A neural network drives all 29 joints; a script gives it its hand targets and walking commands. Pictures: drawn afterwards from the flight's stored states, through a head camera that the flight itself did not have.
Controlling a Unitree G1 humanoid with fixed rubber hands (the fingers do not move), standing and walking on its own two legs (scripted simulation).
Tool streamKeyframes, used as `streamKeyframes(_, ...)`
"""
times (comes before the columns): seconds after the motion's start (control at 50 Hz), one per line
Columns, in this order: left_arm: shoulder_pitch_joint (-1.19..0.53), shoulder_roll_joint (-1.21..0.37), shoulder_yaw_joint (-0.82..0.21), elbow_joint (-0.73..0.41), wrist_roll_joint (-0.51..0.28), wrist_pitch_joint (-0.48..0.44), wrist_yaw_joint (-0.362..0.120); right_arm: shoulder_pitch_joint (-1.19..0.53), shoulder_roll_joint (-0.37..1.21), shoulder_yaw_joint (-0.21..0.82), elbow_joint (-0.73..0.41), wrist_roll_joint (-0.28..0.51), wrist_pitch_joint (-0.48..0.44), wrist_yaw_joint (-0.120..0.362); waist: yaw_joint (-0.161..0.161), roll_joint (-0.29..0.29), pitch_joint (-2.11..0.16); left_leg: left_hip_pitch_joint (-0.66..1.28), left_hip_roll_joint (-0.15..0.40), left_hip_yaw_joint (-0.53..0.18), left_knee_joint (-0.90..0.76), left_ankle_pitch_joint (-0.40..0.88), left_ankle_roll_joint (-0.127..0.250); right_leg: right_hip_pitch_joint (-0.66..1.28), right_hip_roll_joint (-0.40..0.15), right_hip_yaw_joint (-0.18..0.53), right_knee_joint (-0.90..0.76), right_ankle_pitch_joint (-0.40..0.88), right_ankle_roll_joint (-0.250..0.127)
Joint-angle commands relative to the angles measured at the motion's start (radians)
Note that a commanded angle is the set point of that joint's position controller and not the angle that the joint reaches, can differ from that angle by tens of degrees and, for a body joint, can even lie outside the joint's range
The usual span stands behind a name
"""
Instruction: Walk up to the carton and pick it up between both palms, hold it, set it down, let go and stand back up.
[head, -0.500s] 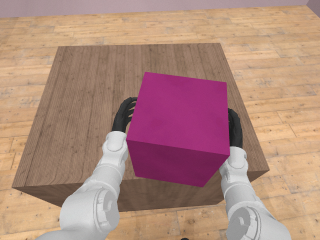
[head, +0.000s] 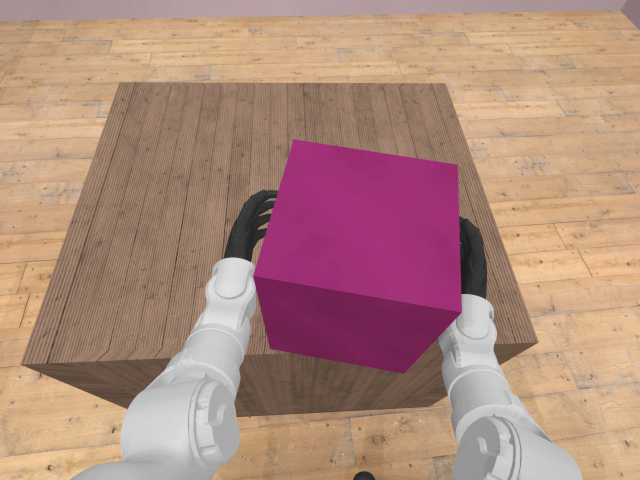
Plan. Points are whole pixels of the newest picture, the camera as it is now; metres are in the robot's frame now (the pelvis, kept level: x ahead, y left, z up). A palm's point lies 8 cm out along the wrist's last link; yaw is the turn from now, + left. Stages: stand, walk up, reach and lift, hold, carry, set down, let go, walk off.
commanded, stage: reach and lift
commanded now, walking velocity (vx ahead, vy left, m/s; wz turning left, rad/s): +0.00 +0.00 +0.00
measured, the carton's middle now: (353, 266) +0.39 -0.06 -0.02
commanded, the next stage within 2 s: none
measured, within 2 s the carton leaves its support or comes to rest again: leaves its support in 0.84 s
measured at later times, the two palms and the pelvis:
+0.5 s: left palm (242, 249) +0.41 +0.09 +0.01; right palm (468, 284) +0.34 -0.20 +0.01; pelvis +0.00 +0.00 +0.00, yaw +0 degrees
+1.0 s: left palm (242, 249) +0.40 +0.09 +0.03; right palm (471, 283) +0.34 -0.20 +0.01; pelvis -0.02 -0.01 +0.00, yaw +0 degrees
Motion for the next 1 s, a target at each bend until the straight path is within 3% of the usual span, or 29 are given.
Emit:
streamKeyframes(0.0,-0.460,-0.498,-0.230,-0.017,0.075,-0.015,-0.096,-0.413,0.499,0.328,0.068,-0.126,-0.014,0.142,0.008,0.097,-0.583,0.024,-0.025,0.074,-0.042,0.422,-0.096,0.413,0.022,-0.051,0.103,0.514,-0.020)
streamKeyframes(0.12,-0.452,-0.510,-0.229,0.006,0.075,-0.015,-0.101,-0.409,0.505,0.337,0.101,-0.121,-0.021,0.138,-0.007,0.070,-0.520,0.037,-0.020,0.069,-0.041,0.438,-0.089,0.384,0.024,-0.047,0.090,0.509,-0.020)
streamKeyframes(0.14,-0.445,-0.495,-0.227,0.007,0.079,-0.012,-0.101,-0.399,0.496,0.333,0.113,-0.113,-0.018,0.136,0.012,0.077,-0.502,0.028,-0.029,0.075,-0.043,0.436,-0.089,0.388,0.023,-0.054,0.091,0.501,-0.018)
streamKeyframes(0.16,-0.455,-0.504,-0.229,0.016,0.072,-0.010,-0.102,-0.416,0.505,0.340,0.107,-0.110,-0.017,0.134,0.001,0.066,-0.514,0.015,-0.026,0.072,-0.040,0.410,-0.088,0.394,0.024,-0.052,0.086,0.486,-0.016)
streamKeyframes(0.2,-0.472,-0.504,-0.240,0.000,0.073,-0.019,-0.099,-0.432,0.502,0.341,0.097,-0.121,-0.024,0.135,0.010,0.065,-0.553,0.006,-0.030,0.081,-0.047,0.405,-0.087,0.391,0.025,-0.047,0.088,0.504,-0.023)
streamKeyframes(0.24,-0.496,-0.501,-0.249,-0.010,0.067,-0.031,-0.097,-0.437,0.503,0.356,0.102,-0.117,-0.036,0.131,-0.005,0.085,-0.566,0.017,-0.028,0.082,-0.043,0.423,-0.093,0.382,0.029,-0.047,0.088,0.505,-0.025)
streamKeyframes(0.3,-0.522,-0.524,-0.276,-0.022,0.055,-0.059,-0.088,-0.472,0.507,0.360,0.105,-0.114,-0.067,0.128,0.006,0.109,-0.637,0.043,-0.021,0.071,-0.023,0.472,-0.105,0.359,0.035,-0.055,0.086,0.498,-0.035)
streamKeyframes(0.36,-0.530,-0.528,-0.280,-0.013,0.048,-0.085,-0.076,-0.470,0.503,0.366,0.127,-0.111,-0.095,0.123,0.015,0.095,-0.674,0.058,-0.019,0.070,-0.010,0.509,-0.109,0.351,0.036,-0.061,0.085,0.507,-0.029)
streamKeyframes(0.4,-0.551,-0.538,-0.297,-0.028,0.037,-0.111,-0.076,-0.475,0.493,0.369,0.149,-0.117,-0.116,0.120,-0.005,0.089,-0.677,0.071,-0.019,0.069,0.000,0.545,-0.113,0.356,0.042,-0.059,0.089,0.541,-0.034)
streamKeyframes(0.42,-0.563,-0.549,-0.317,-0.035,0.028,-0.126,-0.073,-0.501,0.492,0.385,0.143,-0.107,-0.133,0.117,0.006,0.107,-0.690,0.072,-0.020,0.064,0.007,0.566,-0.115,0.348,0.044,-0.055,0.104,0.553,-0.034)
streamKeyframes(0.44,-0.567,-0.547,-0.318,-0.026,0.021,-0.133,-0.073,-0.507,0.494,0.388,0.155,-0.095,-0.141,0.114,-0.006,0.110,-0.693,0.082,-0.020,0.066,0.018,0.589,-0.124,0.337,0.046,-0.053,0.104,0.548,-0.036)
streamKeyframes(0.46,-0.566,-0.543,-0.306,-0.014,0.025,-0.140,-0.074,-0.497,0.494,0.398,0.157,-0.099,-0.143,0.110,0.007,0.078,-0.684,0.079,-0.023,0.063,0.013,0.550,-0.117,0.323,0.047,-0.052,0.096,0.533,-0.033)
streamKeyframes(0.5,-0.583,-0.538,-0.312,-0.008,0.017,-0.153,-0.074,-0.504,0.499,0.399,0.177,-0.088,-0.154,0.105,0.001,0.072,-0.661,0.058,-0.029,0.057,0.011,0.536,-0.104,0.331,0.046,-0.043,0.099,0.525,-0.035)
streamKeyframes(0.58,-0.618,-0.527,-0.333,-0.008,-0.005,-0.172,-0.076,-0.544,0.494,0.429,0.163,-0.076,-0.166,0.098,0.009,0.061,-0.696,0.001,-0.038,0.065,0.009,0.475,-0.103,0.376,0.036,-0.037,0.119,0.551,-0.032)
streamKeyframes(0.62,-0.641,-0.533,-0.338,-0.017,-0.014,-0.178,-0.077,-0.554,0.498,0.432,0.180,-0.081,-0.164,0.098,-0.002,0.068,-0.706,-0.016,-0.034,0.058,0.005,0.432,-0.099,0.364,0.037,-0.037,0.116,0.518,-0.031)
streamKeyframes(0.64,-0.666,-0.527,-0.357,-0.038,-0.025,-0.187,-0.076,-0.557,0.506,0.440,0.165,-0.077,-0.168,0.099,0.009,0.085,-0.721,-0.019,-0.041,0.061,0.005,0.427,-0.099,0.363,0.036,-0.036,0.115,0.514,-0.034)
streamKeyframes(0.68,-0.649,-0.537,-0.364,-0.015,-0.035,-0.189,-0.074,-0.573,0.488,0.462,0.155,-0.062,-0.173,0.100,0.003,0.076,-0.748,-0.002,-0.038,0.054,0.018,0.462,-0.105,0.342,0.033,-0.038,0.131,0.536,-0.033)
streamKeyframes(0.84,-0.688,-0.532,-0.360,0.009,-0.060,-0.201,-0.081,-0.638,0.507,0.492,0.133,-0.060,-0.176,0.093,0.021,0.027,-0.771,-0.079,-0.047,0.057,-0.004,0.353,-0.069,0.391,0.024,-0.029,0.143,0.512,-0.024)
streamKeyframes(0.88,-0.732,-0.535,-0.377,-0.013,-0.068,-0.208,-0.076,-0.657,0.496,0.482,0.126,-0.057,-0.179,0.093,0.014,0.046,-0.785,-0.082,-0.044,0.058,-0.008,0.331,-0.081,0.377,0.025,-0.020,0.140,0.473,-0.035)
streamKeyframes(0.94,-0.711,-0.567,-0.400,-0.032,-0.074,-0.199,-0.077,-0.637,0.489,0.489,0.144,-0.062,-0.163,0.097,-0.001,0.053,-0.828,-0.022,-0.042,0.050,0.004,0.353,-0.085,0.325,0.038,-0.039,0.126,0.427,-0.044)
streamKeyframes(0.96,-0.682,-0.570,-0.405,-0.023,-0.082,-0.190,-0.076,-0.663,0.482,0.503,0.122,-0.042,-0.162,0.100,0.026,0.062,-0.827,-0.017,-0.047,0.064,0.007,0.391,-0.088,0.320,0.040,-0.044,0.123,0.438,-0.042)
streamKeyframes(0.98,-0.685,-0.558,-0.404,-0.026,-0.080,-0.186,-0.076,-0.640,0.494,0.524,0.116,-0.031,-0.155,0.099,0.011,0.052,-0.833,-0.007,-0.045,0.057,0.019,0.407,-0.083,0.327,0.040,-0.034,0.126,0.457,-0.041)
